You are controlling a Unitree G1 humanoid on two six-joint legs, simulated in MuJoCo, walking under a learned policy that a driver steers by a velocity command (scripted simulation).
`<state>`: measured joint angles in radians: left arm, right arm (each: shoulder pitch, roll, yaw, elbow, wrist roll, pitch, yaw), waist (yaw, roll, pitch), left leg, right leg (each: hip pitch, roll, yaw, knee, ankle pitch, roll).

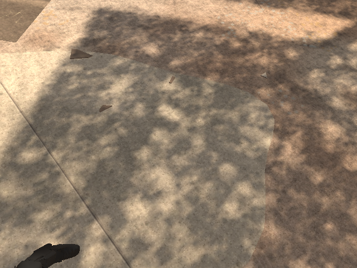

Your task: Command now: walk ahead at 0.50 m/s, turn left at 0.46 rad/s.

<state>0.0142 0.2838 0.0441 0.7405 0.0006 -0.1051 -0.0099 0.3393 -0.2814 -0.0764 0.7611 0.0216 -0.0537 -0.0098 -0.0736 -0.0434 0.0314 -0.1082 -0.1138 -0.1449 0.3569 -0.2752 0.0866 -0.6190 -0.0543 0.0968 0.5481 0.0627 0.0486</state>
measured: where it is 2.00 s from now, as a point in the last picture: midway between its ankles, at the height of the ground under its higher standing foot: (203, 130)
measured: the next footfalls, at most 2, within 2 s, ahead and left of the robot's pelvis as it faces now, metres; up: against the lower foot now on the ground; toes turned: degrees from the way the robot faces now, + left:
right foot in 0.10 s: +0.24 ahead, -0.14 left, +0.00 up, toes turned +5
left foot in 0.60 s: +0.49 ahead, +0.14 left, +0.00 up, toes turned +4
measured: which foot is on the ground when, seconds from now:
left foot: down 0.00-0.12, up 0.14-0.58, down 0.60-1.00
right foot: up 0.00-0.08, down 0.10-0.62, up 0.64-1.00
